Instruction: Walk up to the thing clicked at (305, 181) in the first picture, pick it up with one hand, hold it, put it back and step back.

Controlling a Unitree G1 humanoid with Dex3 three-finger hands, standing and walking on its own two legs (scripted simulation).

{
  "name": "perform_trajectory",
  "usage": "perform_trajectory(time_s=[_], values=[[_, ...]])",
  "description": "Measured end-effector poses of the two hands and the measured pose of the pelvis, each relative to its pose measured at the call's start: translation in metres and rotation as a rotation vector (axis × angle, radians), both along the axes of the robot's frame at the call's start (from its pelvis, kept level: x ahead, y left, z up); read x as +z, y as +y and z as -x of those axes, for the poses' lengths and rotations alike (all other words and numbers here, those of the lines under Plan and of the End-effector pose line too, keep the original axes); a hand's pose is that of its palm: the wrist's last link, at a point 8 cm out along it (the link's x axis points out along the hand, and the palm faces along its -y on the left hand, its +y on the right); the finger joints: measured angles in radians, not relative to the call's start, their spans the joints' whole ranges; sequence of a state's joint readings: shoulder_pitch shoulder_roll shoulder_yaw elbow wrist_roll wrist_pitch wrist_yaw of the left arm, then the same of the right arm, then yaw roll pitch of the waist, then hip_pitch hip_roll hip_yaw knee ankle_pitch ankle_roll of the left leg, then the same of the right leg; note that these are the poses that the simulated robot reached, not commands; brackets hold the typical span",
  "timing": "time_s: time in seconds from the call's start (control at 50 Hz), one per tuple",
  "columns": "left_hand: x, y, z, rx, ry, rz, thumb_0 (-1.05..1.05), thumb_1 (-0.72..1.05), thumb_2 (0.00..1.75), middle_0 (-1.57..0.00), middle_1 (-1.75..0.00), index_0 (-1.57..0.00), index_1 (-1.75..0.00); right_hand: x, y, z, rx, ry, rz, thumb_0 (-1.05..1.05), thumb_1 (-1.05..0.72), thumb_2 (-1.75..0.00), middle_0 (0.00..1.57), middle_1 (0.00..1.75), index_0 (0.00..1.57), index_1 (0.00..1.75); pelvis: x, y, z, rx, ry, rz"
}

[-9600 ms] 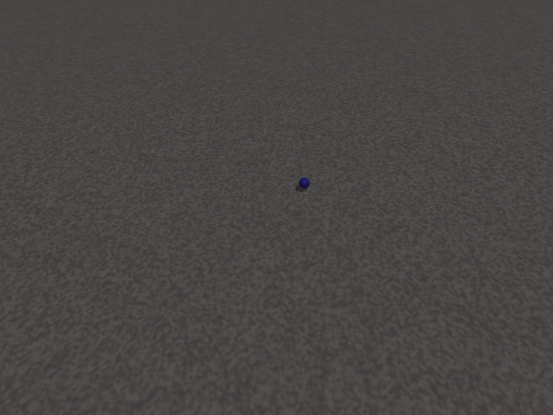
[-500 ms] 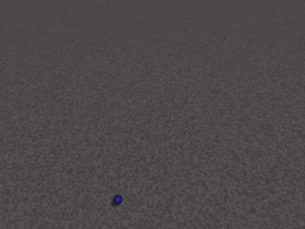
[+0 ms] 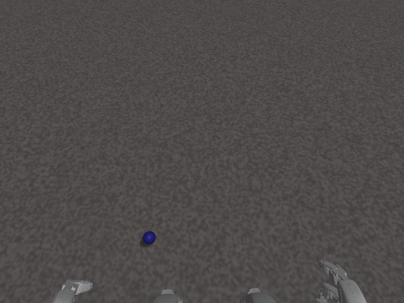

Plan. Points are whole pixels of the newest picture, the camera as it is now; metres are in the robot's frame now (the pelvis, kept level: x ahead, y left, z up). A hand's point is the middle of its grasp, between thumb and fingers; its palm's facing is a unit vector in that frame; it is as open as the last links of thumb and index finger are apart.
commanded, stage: rise first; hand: left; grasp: from above
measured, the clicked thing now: (149, 237) +0.44 +0.25 -0.69
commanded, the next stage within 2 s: none
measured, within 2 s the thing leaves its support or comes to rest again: neither
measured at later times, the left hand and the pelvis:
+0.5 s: hand out of the picture +0.13 +0.27 -0.20, palm faces -0.24 -0.81 -0.53, open 14.1 cm; pelvis -0.01 +0.00 -0.06, yaw +0 degrees
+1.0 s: hand (115, 272) +0.26 +0.30 -0.41, palm faces -0.47 -0.32 -0.82, open 14.0 cm; pelvis -0.08 +0.00 -0.27, yaw -2 degrees
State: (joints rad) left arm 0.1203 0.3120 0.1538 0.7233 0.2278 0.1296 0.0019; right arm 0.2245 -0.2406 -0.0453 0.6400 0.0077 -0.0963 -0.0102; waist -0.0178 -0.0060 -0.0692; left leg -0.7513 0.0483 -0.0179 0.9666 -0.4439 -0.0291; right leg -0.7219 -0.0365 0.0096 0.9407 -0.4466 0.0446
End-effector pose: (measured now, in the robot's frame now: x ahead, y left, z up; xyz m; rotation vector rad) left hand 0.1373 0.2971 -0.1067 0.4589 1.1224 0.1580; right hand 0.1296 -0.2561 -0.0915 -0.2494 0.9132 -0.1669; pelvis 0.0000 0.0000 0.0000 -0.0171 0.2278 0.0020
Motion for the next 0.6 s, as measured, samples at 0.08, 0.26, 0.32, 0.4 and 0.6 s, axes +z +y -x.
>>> perform_trajectory(time_s=[0.08, 0.26, 0.32, 0.4, 0.6], values=[[-0.007, 0.0, 0.001, -0.028, -0.007, -0.025, 0.0, -0.51, 0.98, -0.11, -1.03, -0.1, -1.04, -0.008, 0.004, -0.014, 0.016, -0.036, 0.007, 0.01, -0.9, -0.9, 0.2, 0.3, 0.2, 0.3, -0.012, 0.0, -0.001, 0.002, 0.023, 0.005], [-0.019, 0.002, 0.003, -0.061, 0.012, -0.055, 0.0, -0.56, 1.0, -0.08, -1.06, -0.07, -1.07, -0.019, 0.014, -0.036, 0.048, -0.104, 0.005, 0.01, -0.91, -0.9, 0.2, 0.3, 0.2, 0.3, -0.03, 0.001, -0.002, 0.007, 0.074, 0.018], [-0.025, 0.003, 0.003, -0.079, 0.016, -0.066, 0.0, -0.55, 0.99, -0.08, -1.06, -0.07, -1.07, -0.024, 0.015, -0.039, 0.056, -0.118, 0.007, 0.01, -0.91, -0.9, 0.2, 0.3, 0.2, 0.3, -0.037, 0.002, -0.002, 0.007, 0.093, 0.021], [-0.032, 0.003, 0.003, -0.102, 0.01, -0.079, 0.0, -0.54, 0.98, -0.08, -1.07, -0.08, -1.07, -0.033, 0.017, -0.041, 0.062, -0.126, 0.008, 0.01, -0.91, -0.9, 0.2, 0.3, 0.2, 0.3, -0.048, 0.003, 0.0, 0.006, 0.116, 0.025], [-0.087, 0.016, -0.017, -0.263, 0.003, -0.194, 0.0, -0.53, 0.96, -0.08, -1.07, -0.08, -1.07, -0.084, 0.013, -0.04, 0.111, -0.13, 0.019, 0.01, -0.89, -0.9, 0.2, 0.3, 0.2, 0.3, -0.097, 0.001, 0.016, 0.007, 0.212, 0.025]])
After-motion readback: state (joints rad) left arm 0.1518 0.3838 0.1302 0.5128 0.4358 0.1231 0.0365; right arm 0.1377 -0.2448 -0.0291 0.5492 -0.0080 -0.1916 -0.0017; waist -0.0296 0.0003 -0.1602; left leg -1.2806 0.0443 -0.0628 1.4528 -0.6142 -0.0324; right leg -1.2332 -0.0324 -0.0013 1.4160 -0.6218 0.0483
